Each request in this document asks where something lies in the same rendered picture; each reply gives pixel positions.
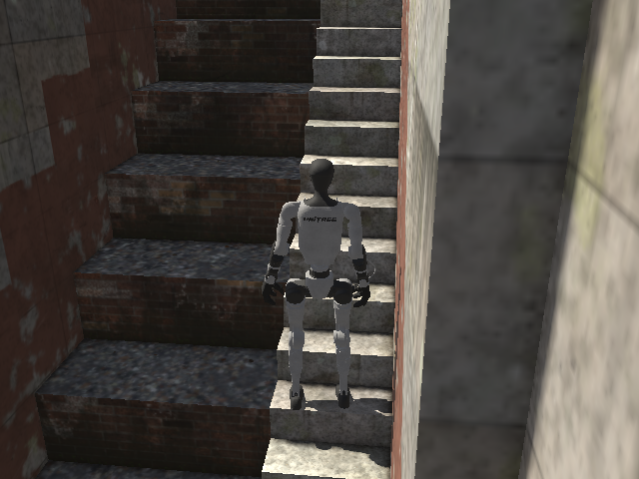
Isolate right robot hand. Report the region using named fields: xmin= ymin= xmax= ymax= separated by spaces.
xmin=352 ymin=284 xmax=370 ymax=307

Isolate right robot upper arm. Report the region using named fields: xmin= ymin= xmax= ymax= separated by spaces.
xmin=341 ymin=203 xmax=363 ymax=259

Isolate right robot shin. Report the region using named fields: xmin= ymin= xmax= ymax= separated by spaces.
xmin=335 ymin=329 xmax=350 ymax=395

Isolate robot right forearm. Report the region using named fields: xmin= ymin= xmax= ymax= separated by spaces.
xmin=352 ymin=245 xmax=369 ymax=287

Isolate right robot foot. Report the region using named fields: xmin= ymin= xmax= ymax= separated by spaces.
xmin=335 ymin=383 xmax=350 ymax=409

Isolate robot left forearm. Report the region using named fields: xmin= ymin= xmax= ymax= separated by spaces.
xmin=265 ymin=240 xmax=284 ymax=284

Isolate left robot upper arm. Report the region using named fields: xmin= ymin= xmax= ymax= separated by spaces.
xmin=274 ymin=201 xmax=301 ymax=256

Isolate left robot hand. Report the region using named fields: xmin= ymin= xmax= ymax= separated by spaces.
xmin=262 ymin=280 xmax=284 ymax=305

